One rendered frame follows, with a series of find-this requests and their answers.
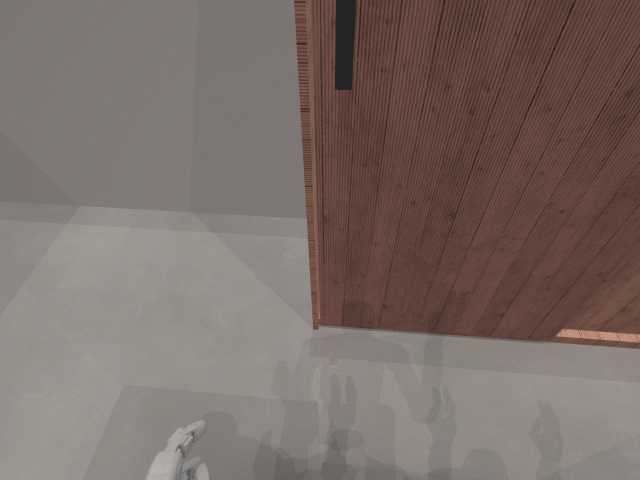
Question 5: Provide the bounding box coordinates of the wardrobe door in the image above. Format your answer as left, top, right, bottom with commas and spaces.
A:
311, 0, 640, 340
563, 247, 640, 334

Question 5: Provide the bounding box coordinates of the handle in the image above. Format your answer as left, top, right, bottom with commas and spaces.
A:
335, 0, 356, 90

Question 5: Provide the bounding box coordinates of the robot left hand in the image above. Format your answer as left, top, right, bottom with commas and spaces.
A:
145, 420, 209, 480

